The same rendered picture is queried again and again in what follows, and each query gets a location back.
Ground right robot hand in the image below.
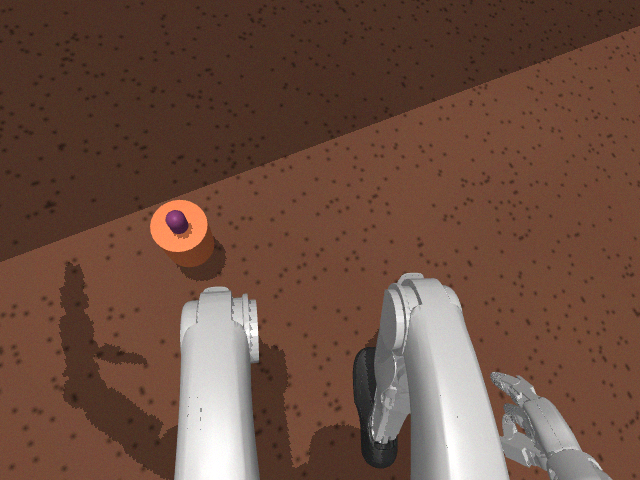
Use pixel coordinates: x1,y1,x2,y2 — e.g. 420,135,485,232
490,372,582,471

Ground bottle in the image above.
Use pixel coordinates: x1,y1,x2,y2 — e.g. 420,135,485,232
150,200,214,267

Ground right robot arm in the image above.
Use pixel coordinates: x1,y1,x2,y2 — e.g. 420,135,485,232
546,450,612,480

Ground right robot foot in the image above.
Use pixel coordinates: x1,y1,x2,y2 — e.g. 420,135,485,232
353,347,398,469

